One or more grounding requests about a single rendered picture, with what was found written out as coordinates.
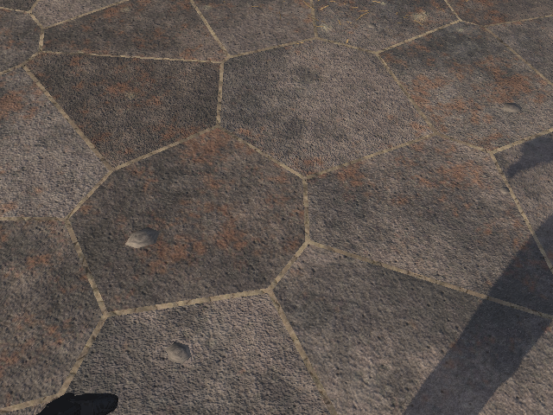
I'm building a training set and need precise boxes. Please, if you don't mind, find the robot left hand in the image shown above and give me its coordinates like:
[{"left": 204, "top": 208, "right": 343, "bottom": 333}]
[{"left": 36, "top": 393, "right": 118, "bottom": 415}]

